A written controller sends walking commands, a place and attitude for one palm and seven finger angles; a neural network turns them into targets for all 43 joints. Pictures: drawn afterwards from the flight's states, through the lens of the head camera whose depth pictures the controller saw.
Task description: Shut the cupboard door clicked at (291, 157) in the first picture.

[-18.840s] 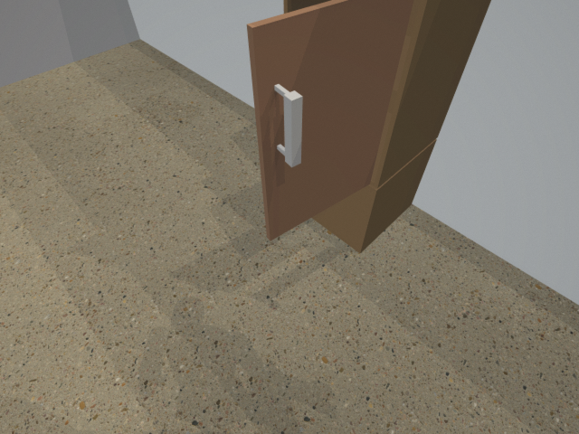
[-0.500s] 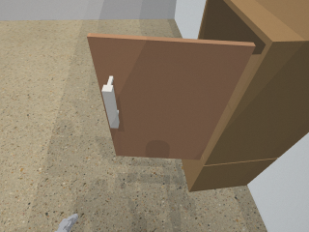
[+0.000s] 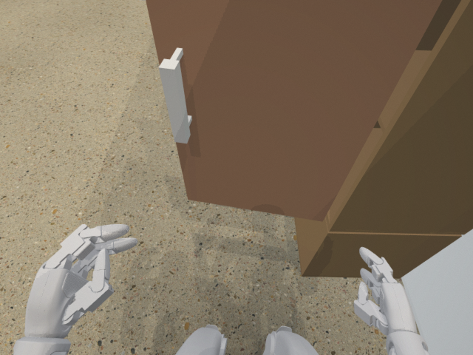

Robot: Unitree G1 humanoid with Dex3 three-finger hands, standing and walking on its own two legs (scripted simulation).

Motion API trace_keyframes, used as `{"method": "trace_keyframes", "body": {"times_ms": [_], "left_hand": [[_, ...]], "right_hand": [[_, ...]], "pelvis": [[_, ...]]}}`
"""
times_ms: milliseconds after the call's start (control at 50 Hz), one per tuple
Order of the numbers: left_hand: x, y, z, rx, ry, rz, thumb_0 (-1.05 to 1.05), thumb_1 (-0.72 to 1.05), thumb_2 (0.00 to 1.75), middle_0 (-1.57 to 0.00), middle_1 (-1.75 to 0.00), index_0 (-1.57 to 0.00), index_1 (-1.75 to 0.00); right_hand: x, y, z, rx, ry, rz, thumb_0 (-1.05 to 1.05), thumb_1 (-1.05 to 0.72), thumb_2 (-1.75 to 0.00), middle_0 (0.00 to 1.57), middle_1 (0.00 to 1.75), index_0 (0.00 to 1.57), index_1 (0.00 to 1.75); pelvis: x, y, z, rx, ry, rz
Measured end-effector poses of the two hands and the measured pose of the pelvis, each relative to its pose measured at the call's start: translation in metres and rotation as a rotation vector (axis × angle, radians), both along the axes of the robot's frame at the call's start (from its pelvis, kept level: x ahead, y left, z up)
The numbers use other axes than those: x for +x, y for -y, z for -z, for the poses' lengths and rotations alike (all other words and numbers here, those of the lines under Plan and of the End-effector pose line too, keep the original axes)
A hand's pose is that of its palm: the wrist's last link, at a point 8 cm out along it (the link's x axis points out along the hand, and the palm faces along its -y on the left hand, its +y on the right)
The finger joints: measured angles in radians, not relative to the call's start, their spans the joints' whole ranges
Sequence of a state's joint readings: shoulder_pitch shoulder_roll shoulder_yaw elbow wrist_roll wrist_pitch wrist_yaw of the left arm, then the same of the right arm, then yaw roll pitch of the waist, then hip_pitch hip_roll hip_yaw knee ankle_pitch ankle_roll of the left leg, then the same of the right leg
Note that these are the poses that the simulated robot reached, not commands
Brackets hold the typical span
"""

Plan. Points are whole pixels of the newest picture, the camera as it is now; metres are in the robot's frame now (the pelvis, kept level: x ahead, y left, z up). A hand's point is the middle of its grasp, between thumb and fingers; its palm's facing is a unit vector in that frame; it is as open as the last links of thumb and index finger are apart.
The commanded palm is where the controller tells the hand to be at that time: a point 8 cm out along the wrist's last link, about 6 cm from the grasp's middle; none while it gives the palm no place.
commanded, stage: raise the hand and make a fist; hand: left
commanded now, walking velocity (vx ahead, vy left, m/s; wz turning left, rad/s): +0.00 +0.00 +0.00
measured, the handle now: (180, 98) +0.51 +0.17 +0.14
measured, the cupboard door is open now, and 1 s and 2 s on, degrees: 81 81 81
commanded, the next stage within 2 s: bring the fist close to the handle in 1.32 s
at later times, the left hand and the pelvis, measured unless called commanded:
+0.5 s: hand (122, 245) +0.24 +0.20 +0.09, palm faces -0.10 -0.99 -0.04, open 3.3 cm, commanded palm +0.22 +0.26 +0.11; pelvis +0.03 +0.02 +0.03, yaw -2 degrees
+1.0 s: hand (87, 190) +0.29 +0.24 +0.15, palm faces -0.01 -1.00 -0.07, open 3.1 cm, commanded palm +0.26 +0.29 +0.15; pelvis +0.05 +0.05 +0.05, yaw -2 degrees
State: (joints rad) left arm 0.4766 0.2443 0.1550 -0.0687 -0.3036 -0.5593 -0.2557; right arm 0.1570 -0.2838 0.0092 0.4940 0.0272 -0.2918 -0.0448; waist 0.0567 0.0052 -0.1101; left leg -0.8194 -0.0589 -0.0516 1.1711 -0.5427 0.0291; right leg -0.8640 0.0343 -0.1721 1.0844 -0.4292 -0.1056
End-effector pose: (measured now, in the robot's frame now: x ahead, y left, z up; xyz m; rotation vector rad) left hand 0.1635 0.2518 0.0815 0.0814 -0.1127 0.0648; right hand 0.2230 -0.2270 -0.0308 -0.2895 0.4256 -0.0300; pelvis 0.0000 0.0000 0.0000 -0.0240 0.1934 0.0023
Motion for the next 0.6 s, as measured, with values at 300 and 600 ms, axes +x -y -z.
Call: {"method": "trace_keyframes", "body": {"times_ms": [300, 600], "left_hand": [[0.061, -0.006, -0.023, -0.013, -0.163, 0.0, 0.01, 0.9, 0.9, -0.84, -1.0, -0.85, -1.01], [0.075, -0.016, -0.041, -0.025, -0.074, 0.088, 0.02, 0.89, 0.9, -1.12, -1.31, -1.13, -1.31]], "right_hand": [[-0.067, 0.003, 0.024, 0.09, -0.272, 0.186, 0.02, -0.9, -0.9, 0.2, 0.3, 0.2, 0.3], [-0.019, -0.017, -0.013, 0.023, -0.129, 0.146, 0.02, -0.91, -0.9, 0.2, 0.3, 0.2, 0.3]], "pelvis": [[0.027, -0.005, -0.028, 0.026, -0.006, 0.044], [0.038, -0.032, -0.036, -0.006, 0.022, 0.033]]}}
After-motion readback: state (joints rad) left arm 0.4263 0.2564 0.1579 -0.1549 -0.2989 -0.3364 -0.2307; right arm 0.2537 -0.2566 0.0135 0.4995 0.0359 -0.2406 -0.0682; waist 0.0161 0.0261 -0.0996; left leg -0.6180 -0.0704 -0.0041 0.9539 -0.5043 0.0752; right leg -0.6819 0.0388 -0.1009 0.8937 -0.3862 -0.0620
